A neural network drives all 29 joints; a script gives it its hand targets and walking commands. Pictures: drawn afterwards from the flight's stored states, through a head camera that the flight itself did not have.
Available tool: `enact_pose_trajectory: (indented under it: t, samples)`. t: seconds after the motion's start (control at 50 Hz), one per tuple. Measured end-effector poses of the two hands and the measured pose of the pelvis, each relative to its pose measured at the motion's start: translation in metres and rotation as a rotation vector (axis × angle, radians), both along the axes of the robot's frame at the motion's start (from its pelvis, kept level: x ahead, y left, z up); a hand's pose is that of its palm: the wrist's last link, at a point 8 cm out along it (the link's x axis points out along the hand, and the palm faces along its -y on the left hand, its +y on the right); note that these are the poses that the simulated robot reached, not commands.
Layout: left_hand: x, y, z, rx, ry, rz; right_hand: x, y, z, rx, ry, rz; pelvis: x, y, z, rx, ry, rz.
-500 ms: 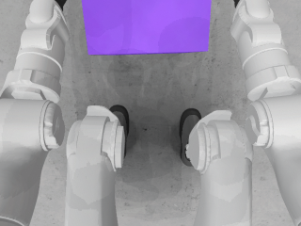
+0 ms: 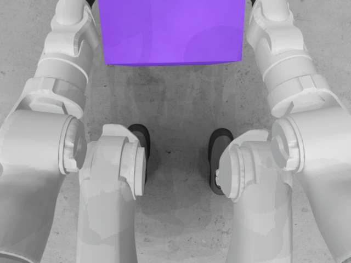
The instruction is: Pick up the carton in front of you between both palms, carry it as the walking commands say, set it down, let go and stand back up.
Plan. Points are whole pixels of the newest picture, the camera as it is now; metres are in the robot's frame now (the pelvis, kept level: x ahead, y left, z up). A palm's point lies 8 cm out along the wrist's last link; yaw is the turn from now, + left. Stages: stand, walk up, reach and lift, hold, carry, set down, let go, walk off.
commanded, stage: reach and lift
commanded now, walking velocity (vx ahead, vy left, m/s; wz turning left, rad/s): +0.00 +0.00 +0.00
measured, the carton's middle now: (171, 11) +0.53 +0.04 -0.25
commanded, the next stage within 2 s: none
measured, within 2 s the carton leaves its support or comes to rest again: leaves its support in 0.26 s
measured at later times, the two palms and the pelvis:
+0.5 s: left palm out of the picture +0.51 +0.19 -0.09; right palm out of the picture +0.53 -0.11 -0.08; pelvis +0.01 +0.00 +0.01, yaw +0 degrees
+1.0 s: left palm out of the picture +0.47 +0.18 +0.08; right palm out of the picture +0.49 -0.12 +0.08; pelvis +0.01 +0.00 +0.14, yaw +1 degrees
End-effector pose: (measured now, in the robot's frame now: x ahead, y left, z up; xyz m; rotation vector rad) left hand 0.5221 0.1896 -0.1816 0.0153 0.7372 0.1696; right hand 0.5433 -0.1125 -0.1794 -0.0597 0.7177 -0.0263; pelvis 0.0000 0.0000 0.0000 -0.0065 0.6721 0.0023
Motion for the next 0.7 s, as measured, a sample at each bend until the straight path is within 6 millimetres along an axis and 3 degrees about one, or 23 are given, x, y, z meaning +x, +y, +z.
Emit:
enact_pose_trajectory:
  t: [0.26, 0.34, 0.4, 0.48, 0.58, 0.7]
  samples:
    - [0.004, -0.002, 0.005, -0.007, 0.036, 0.0, 0.003, -0.002, 0.004, 0.002, 0.035, -0.029, 0.004, -0.002, -0.012, 0.01, -0.027, -0.007]
    - [0.001, -0.004, 0.016, -0.004, 0.015, 0.024, 0.002, -0.002, 0.018, 0.006, 0.014, -0.039, 0.007, -0.002, -0.013, 0.008, -0.015, -0.007]
    - [-0.001, -0.004, 0.038, -0.013, -0.024, 0.03, 0.0, -0.002, 0.041, 0.017, -0.023, -0.049, 0.007, -0.002, -0.009, 0.006, -0.001, -0.005]
    - [-0.006, -0.003, 0.081, -0.027, -0.067, 0.042, -0.008, -0.001, 0.085, 0.032, -0.064, -0.065, 0.006, -0.002, 0.004, 0.004, 0.015, 0.0]
    - [-0.021, -0.003, 0.135, -0.037, -0.058, 0.055, -0.023, 0.0, 0.136, 0.047, -0.054, -0.08, 0.003, -0.002, 0.032, 0.001, 0.035, 0.008]
    - [-0.035, -0.004, 0.181, -0.031, -0.034, 0.048, -0.036, -0.001, 0.182, 0.04, -0.032, -0.077, -0.002, -0.002, 0.068, -0.002, 0.054, 0.017]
